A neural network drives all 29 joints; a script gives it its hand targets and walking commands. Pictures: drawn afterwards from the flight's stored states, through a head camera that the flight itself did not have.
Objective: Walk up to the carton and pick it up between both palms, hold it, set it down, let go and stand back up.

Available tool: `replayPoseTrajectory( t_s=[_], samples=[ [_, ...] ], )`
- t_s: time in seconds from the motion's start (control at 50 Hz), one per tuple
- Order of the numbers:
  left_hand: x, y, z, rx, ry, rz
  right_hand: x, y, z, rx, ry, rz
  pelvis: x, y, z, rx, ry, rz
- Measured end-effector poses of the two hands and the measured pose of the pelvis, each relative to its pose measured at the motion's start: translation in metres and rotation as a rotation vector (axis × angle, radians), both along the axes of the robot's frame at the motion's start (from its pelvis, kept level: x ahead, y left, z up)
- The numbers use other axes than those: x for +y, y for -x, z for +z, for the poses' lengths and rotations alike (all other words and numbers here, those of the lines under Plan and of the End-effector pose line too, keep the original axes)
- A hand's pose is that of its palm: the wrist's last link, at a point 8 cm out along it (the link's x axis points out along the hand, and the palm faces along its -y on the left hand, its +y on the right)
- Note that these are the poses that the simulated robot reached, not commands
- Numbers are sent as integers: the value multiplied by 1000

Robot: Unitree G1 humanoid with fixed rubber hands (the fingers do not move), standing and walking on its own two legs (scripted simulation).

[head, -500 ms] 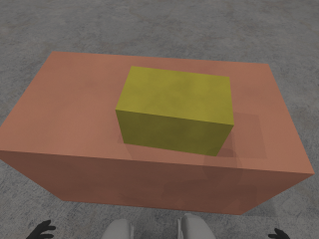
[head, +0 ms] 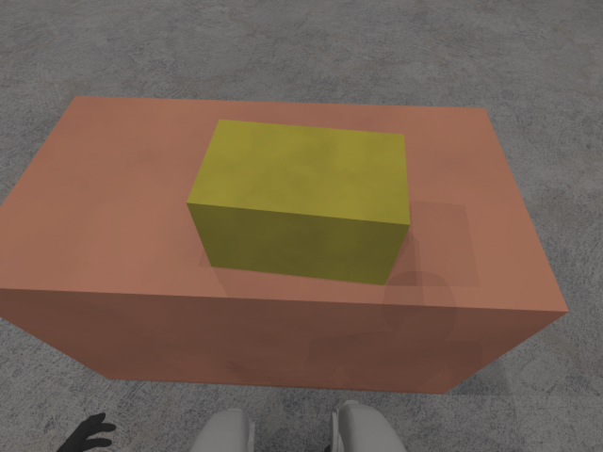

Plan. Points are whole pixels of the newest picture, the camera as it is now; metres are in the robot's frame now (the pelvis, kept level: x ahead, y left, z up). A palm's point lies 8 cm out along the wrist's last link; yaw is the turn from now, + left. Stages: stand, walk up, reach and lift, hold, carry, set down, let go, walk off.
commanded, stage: walk up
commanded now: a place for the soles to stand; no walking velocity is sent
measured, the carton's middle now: (303, 203) +0.47 +0.01 +0.00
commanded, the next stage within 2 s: reach and lift in 0.88 s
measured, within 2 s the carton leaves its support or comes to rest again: neither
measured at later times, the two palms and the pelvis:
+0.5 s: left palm out of the picture +0.10 +0.32 -0.10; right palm out of the picture +0.07 -0.32 -0.10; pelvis +0.00 +0.01 +0.00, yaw +0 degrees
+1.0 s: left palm out of the picture +0.11 +0.32 -0.11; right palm out of the picture +0.09 -0.31 -0.11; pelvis +0.00 +0.02 -0.01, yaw +0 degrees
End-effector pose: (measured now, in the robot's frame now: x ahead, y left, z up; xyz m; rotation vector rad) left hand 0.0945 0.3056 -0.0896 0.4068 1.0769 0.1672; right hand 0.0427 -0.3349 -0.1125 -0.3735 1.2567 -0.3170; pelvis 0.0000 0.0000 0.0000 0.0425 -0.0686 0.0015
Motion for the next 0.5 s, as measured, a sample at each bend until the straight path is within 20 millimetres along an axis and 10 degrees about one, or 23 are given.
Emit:
replayPoseTrajectory(
  t_s=[0.5],
  samples=[
    [13,-9,-5,-24,21,-7,17,-32,13,-110,19,35,15,-3,-1,5,19,-2]
  ],
)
